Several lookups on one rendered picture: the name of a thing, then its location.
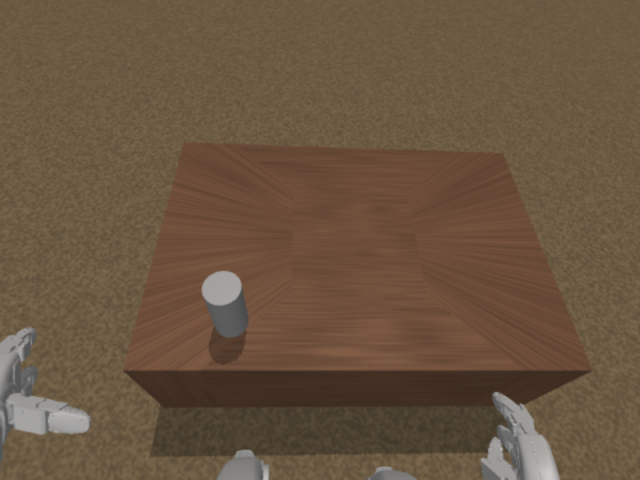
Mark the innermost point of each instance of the right robot hand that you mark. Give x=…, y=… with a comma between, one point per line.
x=530, y=452

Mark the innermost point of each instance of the left robot hand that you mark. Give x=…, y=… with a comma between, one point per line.
x=26, y=412

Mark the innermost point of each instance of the can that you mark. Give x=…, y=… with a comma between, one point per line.
x=223, y=295

